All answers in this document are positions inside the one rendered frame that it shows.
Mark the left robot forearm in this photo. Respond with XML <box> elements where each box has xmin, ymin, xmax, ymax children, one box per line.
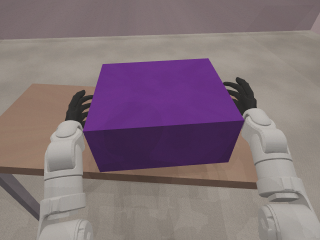
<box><xmin>36</xmin><ymin>120</ymin><xmax>86</xmax><ymax>240</ymax></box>

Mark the table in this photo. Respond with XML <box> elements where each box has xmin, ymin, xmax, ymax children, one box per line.
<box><xmin>0</xmin><ymin>83</ymin><xmax>258</xmax><ymax>221</ymax></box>

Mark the robot right hand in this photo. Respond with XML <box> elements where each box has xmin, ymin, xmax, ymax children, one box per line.
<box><xmin>223</xmin><ymin>77</ymin><xmax>257</xmax><ymax>116</ymax></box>

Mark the carton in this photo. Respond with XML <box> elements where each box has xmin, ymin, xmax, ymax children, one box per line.
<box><xmin>83</xmin><ymin>58</ymin><xmax>245</xmax><ymax>172</ymax></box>

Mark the robot left hand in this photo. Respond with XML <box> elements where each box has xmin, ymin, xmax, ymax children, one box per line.
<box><xmin>65</xmin><ymin>90</ymin><xmax>93</xmax><ymax>128</ymax></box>

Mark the right robot forearm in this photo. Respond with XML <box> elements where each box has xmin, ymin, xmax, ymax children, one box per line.
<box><xmin>241</xmin><ymin>108</ymin><xmax>320</xmax><ymax>227</ymax></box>

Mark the right robot upper arm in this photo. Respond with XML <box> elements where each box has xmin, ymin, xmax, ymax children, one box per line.
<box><xmin>258</xmin><ymin>203</ymin><xmax>320</xmax><ymax>240</ymax></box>

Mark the left robot upper arm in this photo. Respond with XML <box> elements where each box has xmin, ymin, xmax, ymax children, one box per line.
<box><xmin>38</xmin><ymin>219</ymin><xmax>94</xmax><ymax>240</ymax></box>

